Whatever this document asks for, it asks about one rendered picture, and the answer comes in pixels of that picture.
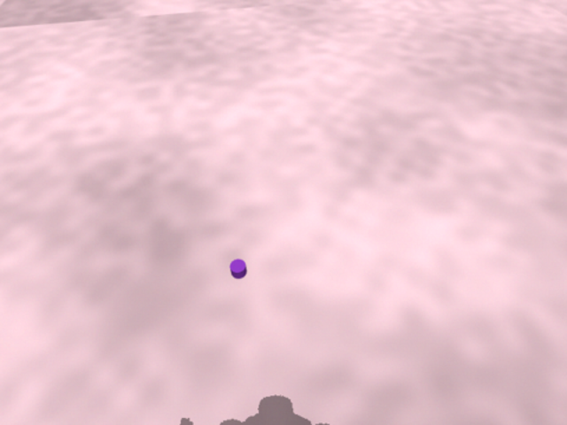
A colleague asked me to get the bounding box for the tin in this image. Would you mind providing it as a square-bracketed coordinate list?
[230, 259, 247, 279]

